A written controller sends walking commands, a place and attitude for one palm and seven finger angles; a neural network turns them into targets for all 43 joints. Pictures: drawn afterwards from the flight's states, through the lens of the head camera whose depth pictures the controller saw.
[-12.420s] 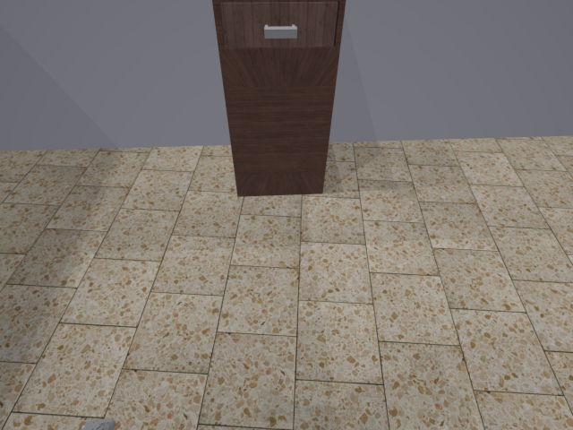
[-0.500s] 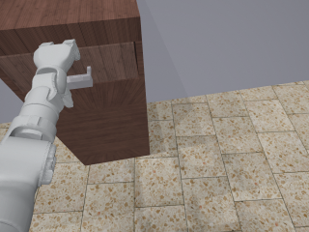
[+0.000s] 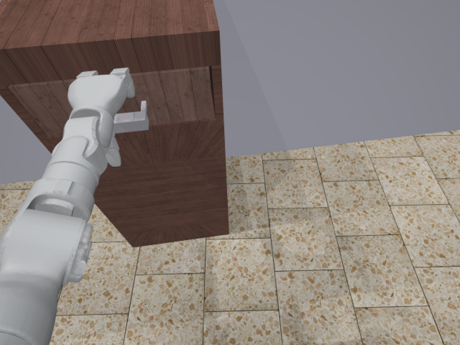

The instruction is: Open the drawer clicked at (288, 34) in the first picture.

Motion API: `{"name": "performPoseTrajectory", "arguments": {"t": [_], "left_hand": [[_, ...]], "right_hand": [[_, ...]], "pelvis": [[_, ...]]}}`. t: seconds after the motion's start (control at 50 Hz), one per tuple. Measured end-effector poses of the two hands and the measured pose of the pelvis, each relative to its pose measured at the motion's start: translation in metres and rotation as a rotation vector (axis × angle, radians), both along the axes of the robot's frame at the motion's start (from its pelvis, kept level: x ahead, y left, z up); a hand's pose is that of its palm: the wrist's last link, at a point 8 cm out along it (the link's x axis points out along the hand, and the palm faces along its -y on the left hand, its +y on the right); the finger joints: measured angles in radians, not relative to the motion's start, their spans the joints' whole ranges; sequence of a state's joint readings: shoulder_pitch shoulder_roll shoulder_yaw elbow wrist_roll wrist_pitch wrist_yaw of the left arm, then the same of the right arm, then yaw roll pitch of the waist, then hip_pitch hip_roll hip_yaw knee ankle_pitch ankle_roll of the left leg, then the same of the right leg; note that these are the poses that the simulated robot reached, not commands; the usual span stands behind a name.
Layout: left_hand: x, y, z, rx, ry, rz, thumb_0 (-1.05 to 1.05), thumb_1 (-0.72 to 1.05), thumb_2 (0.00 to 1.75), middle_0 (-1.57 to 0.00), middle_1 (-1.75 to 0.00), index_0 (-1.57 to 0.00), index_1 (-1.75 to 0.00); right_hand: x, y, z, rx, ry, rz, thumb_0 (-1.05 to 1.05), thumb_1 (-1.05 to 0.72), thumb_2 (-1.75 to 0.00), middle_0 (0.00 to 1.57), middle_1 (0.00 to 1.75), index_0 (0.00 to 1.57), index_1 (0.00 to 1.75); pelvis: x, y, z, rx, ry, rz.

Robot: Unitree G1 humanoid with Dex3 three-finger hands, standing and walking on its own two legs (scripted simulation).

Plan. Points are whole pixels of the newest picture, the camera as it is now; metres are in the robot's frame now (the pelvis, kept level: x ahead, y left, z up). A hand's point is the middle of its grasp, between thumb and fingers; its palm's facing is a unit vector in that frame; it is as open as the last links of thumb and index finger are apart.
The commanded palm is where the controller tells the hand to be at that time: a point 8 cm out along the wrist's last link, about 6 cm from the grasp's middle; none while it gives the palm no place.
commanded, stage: lower the fingers behind the handle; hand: left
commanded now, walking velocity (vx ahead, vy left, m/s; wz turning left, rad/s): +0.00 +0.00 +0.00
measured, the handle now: (121, 115) +0.57 +0.21 +0.05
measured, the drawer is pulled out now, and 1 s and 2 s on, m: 0.00 0.00 0.00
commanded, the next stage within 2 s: close the thumb around the handle in 1.40 s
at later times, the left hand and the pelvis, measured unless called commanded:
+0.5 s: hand (116, 131) +0.50 +0.20 +0.07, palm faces -0.02 -0.01 -1.00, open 13.8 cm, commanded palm +0.48 +0.20 +0.12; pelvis +0.00 +0.00 -0.01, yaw +0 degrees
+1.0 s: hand (119, 140) +0.50 +0.20 +0.04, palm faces -0.05 -0.01 -1.00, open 13.9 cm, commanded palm +0.49 +0.21 +0.09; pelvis -0.01 +0.01 -0.01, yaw -1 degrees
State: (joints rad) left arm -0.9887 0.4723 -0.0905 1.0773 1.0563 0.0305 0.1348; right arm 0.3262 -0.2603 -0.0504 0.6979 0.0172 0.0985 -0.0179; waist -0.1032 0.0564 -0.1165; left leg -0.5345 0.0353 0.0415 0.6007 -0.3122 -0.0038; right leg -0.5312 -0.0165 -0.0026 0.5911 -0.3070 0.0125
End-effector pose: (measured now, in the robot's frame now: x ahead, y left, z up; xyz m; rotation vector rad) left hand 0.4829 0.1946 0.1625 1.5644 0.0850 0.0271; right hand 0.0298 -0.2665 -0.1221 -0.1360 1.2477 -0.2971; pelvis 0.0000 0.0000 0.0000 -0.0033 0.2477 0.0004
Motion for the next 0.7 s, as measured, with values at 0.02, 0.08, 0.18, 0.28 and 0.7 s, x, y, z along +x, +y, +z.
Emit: {"name": "performPoseTrajectory", "arguments": {"t": [0.02,0.08,0.18,0.28,0.7], "left_hand": [[-0.001,-0.001,-0.003,0.0,0.001,-0.006,0.0,-0.49,0.3,-0.32,-1.2,-0.32,-1.2],[-0.002,-0.001,-0.009,-0.007,-0.011,-0.02,0.0,-0.49,0.3,-0.32,-1.2,-0.32,-1.2],[-0.003,0.005,-0.015,0.005,-0.036,-0.003,0.0,-0.49,0.3,-0.32,-1.2,-0.32,-1.2],[-0.003,0.007,-0.02,0.004,-0.032,0.013,0.0,-0.49,0.3,-0.32,-1.2,-0.32,-1.2],[0.001,0.008,-0.045,0.005,-0.015,0.018,0.0,-0.49,0.3,-0.31,-1.2,-0.31,-1.2]], "right_hand": [[0.0,0.0,0.0,-0.003,-0.002,0.002,0.0,-0.9,-0.9,0.2,0.3,0.2,0.3],[-0.001,-0.002,0.0,-0.012,-0.003,0.004,0.0,-0.9,-0.9,0.2,0.3,0.2,0.3],[-0.011,-0.004,0.0,-0.018,0.02,-0.002,0.0,-0.9,-0.9,0.2,0.3,0.2,0.3],[-0.024,-0.004,-0.002,-0.015,0.061,-0.011,0.0,-0.9,-0.9,0.2,0.3,0.2,0.3],[-0.046,0.003,-0.004,-0.021,0.094,-0.04,0.0,-0.9,-0.9,0.2,0.3,0.2,0.3]], "pelvis": [[-0.001,0.0,0.0,0.0,0.001,0.0],[-0.002,-0.001,-0.002,0.0,0.008,0.0],[-0.003,-0.001,-0.003,-0.002,0.019,0.0],[-0.003,-0.001,-0.004,-0.004,0.023,0.002],[-0.007,0.004,-0.008,-0.007,0.056,-0.008]]}}
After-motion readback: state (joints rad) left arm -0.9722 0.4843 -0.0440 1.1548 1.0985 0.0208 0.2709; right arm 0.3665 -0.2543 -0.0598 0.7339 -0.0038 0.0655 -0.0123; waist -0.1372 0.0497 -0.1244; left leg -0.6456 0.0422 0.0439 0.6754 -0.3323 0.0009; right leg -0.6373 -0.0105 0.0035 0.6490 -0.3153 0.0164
